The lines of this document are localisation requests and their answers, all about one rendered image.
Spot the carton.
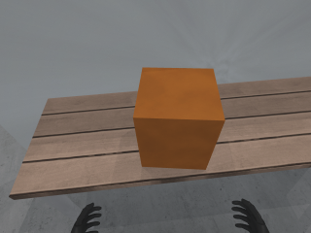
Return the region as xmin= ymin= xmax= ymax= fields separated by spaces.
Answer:
xmin=133 ymin=67 xmax=225 ymax=170

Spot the robot left hand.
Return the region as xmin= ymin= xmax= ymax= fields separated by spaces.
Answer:
xmin=71 ymin=202 xmax=102 ymax=233

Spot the table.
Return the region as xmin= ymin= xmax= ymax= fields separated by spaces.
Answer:
xmin=9 ymin=76 xmax=311 ymax=229

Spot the robot right hand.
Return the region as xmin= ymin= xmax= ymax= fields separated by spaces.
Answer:
xmin=231 ymin=198 xmax=270 ymax=233

